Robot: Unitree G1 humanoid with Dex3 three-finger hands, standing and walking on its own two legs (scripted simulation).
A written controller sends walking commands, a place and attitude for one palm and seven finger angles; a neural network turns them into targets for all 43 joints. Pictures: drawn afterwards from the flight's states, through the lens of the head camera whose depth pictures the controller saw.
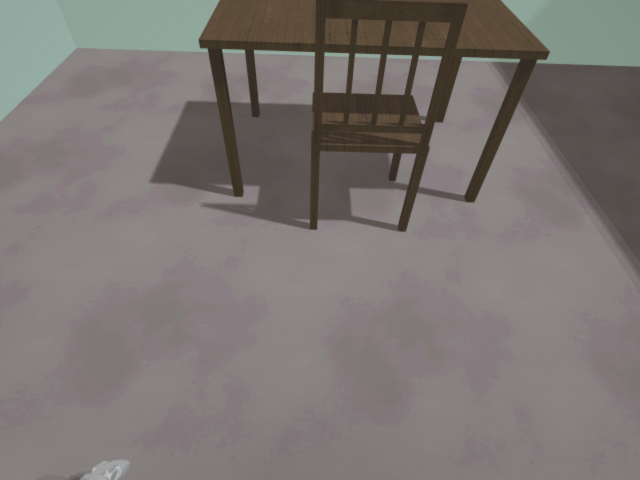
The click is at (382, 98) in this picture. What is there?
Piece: chair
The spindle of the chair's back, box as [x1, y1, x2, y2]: [371, 20, 391, 124]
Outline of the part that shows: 386,20 371,124 375,124 391,25 391,21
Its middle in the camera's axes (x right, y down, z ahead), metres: +0.19 -0.51 +1.21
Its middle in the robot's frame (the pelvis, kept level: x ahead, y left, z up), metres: +1.25 -0.12 -0.07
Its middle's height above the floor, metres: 0.69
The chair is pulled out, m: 0.00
